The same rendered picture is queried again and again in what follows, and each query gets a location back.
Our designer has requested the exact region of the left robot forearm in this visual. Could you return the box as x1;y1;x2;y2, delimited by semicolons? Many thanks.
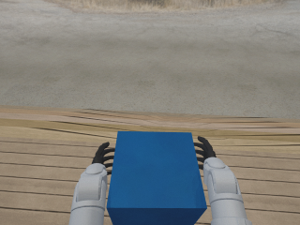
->
68;163;108;225

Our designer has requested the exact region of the left robot hand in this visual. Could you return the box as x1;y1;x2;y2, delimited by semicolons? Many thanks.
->
91;142;115;175

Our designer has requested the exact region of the right robot forearm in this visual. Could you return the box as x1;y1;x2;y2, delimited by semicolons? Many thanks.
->
203;157;252;225

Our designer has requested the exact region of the carton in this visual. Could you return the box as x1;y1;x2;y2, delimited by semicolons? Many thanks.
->
106;131;207;225

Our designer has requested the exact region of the right robot hand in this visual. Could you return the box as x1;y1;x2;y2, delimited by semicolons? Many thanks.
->
194;136;216;170

